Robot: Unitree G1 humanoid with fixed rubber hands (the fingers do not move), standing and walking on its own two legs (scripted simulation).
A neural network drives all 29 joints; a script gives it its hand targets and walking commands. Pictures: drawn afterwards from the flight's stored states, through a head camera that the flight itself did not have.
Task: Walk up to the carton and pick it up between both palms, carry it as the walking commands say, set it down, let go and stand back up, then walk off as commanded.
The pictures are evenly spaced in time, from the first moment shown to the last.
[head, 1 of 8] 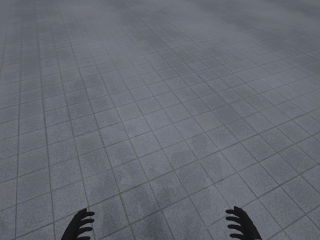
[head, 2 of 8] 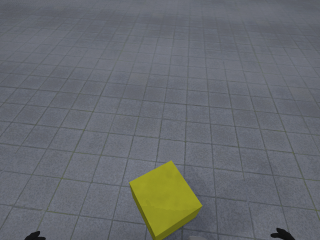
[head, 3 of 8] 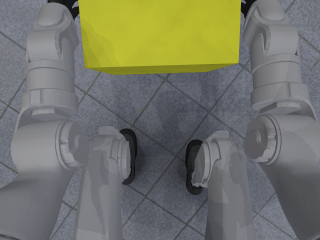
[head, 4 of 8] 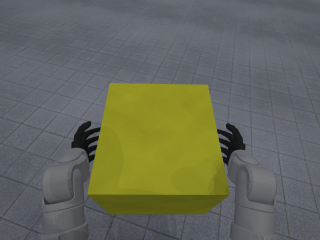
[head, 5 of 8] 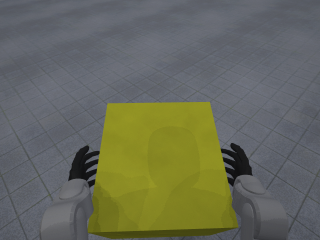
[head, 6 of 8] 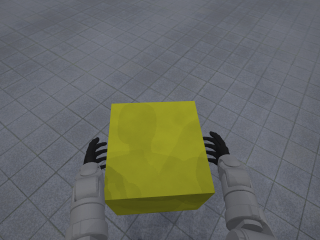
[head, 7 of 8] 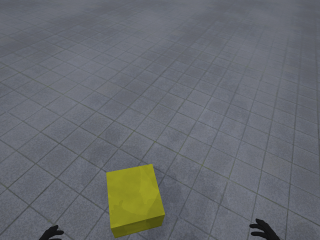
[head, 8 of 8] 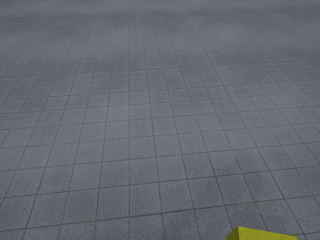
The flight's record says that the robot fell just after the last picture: no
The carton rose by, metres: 0.71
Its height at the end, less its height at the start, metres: +0.00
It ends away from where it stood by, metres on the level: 3.05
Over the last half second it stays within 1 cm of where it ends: yes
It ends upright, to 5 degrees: yes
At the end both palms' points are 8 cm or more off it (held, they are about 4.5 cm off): yes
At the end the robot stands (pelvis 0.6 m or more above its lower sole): yes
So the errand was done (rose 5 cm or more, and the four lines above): yes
